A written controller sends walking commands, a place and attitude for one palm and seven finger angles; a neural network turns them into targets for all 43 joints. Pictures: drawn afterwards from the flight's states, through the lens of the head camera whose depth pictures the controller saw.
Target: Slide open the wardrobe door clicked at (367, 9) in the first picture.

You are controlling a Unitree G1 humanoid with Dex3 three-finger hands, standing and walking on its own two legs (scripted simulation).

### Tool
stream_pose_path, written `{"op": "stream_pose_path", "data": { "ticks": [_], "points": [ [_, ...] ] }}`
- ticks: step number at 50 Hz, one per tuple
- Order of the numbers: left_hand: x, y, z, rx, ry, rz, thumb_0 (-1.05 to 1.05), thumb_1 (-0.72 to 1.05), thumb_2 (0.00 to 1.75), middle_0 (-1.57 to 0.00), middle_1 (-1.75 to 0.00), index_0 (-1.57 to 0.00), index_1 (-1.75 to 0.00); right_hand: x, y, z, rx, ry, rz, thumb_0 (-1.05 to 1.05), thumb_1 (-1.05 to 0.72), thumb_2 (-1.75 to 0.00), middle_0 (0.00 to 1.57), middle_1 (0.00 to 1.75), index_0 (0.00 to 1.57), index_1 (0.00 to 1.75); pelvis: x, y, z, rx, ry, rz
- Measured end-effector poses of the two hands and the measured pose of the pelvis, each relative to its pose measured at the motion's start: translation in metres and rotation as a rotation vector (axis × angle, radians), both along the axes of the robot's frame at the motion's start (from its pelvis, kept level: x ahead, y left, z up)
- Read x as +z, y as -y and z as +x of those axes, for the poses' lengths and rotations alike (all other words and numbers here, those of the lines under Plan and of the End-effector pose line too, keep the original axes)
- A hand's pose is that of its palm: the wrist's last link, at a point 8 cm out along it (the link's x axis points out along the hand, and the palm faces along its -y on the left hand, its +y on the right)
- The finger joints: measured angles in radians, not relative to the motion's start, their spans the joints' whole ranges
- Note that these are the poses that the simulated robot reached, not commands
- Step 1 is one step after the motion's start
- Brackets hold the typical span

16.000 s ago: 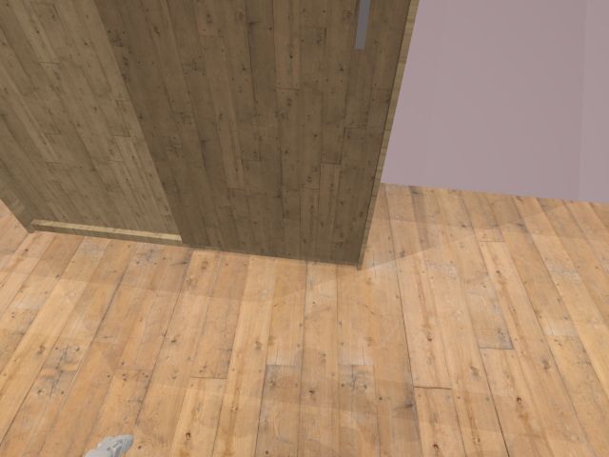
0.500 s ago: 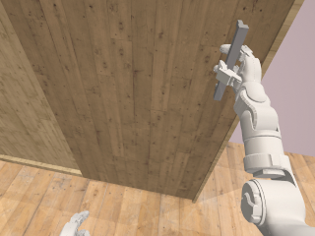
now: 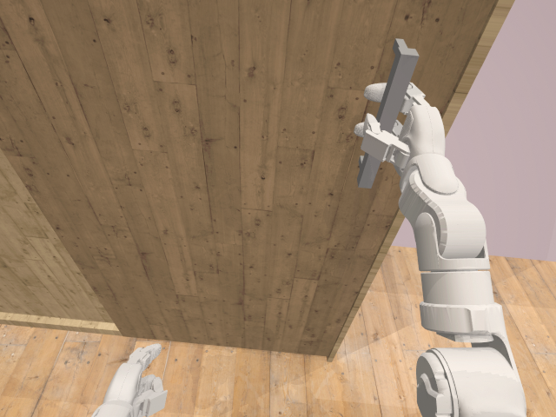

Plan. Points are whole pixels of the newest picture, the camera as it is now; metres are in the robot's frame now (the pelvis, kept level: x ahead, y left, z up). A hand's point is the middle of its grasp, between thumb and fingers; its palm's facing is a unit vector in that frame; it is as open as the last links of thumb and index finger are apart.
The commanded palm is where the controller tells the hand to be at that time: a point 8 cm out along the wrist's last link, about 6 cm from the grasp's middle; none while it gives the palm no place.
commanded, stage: tug the door sideways, standing still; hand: right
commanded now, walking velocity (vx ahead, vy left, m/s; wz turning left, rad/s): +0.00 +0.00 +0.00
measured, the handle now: (380, 120) +0.46 -0.12 +0.23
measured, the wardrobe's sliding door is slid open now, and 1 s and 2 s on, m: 0.00 0.03 0.30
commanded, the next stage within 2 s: step sideways, sliding the door along in 0.14 s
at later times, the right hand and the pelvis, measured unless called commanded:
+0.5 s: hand (364, 142) +0.41 -0.09 +0.23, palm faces +0.10 +0.99 -0.14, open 6.2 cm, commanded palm +0.39 -0.09 +0.24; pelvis -0.04 +0.02 -0.01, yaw -3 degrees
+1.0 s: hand (333, 136) +0.42 -0.05 +0.22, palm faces +0.30 +0.95 -0.09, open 6.3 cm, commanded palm +0.40 -0.01 +0.22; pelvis +0.03 +0.16 -0.02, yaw -11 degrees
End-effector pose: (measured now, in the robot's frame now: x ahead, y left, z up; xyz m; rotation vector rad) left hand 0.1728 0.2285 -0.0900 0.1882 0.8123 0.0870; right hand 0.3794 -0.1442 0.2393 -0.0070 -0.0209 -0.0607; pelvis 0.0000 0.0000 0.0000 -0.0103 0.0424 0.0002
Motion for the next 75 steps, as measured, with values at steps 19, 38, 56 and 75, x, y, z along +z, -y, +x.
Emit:
{"op": "stream_pose_path", "data": {
  "ticks": [19,38,56,75],
  "points": [
    [-0.024,0.023,-0.02,-0.073,-0.031,-0.053,0.01,0.9,0.9,-0.2,-0.3,-0.2,-0.3,-0.006,0.001,0.005,-0.01,0.133,-0.174,-0.05,-0.72,-0.83,0.43,1.4,0.23,1.4,-0.011,-0.007,-0.031,-0.071,-0.006,0.009],
    [-0.06,-0.086,0.002,-0.111,-0.115,0.002,0.0,0.92,0.9,-0.2,-0.3,-0.2,-0.3,-0.018,-0.02,0.008,-0.205,0.312,-0.158,-0.03,-0.76,-0.86,0.46,1.4,0.15,1.4,-0.034,-0.111,-0.001,-0.137,0.108,0.021],
    [-0.029,-0.081,0.141,-0.402,0.088,-0.143,0.01,0.9,0.9,-0.2,-0.3,-0.2,-0.3,-0.021,-0.073,0.012,-0.279,0.386,-0.18,-0.03,-0.74,-0.86,0.46,1.4,0.18,1.34,-0.027,-0.198,0.063,-0.197,0.092,0.01],
    [-0.012,-0.125,0.198,-0.41,0.128,-0.103,0.02,0.9,0.9,-0.2,-0.3,-0.19,-0.3,-0.029,-0.19,0.024,-0.056,0.511,-0.106,-0.01,-0.77,-0.8,0.43,1.4,0.12,1.15,-0.02,-0.221,0.116,-0.205,0.046,0.021]
  ]
}}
